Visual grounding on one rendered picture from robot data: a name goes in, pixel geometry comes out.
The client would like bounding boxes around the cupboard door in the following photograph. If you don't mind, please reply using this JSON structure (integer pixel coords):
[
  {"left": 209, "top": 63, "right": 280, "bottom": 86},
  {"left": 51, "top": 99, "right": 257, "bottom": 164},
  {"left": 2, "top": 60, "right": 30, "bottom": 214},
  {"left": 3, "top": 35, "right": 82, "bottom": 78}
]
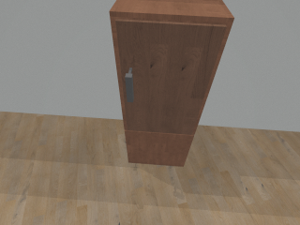
[{"left": 115, "top": 19, "right": 227, "bottom": 135}]

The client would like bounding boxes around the handle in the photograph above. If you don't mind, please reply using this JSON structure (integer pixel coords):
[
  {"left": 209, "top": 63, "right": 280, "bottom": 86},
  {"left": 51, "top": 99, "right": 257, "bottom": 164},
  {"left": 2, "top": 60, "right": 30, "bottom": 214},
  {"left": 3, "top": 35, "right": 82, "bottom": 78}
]
[{"left": 125, "top": 67, "right": 134, "bottom": 102}]

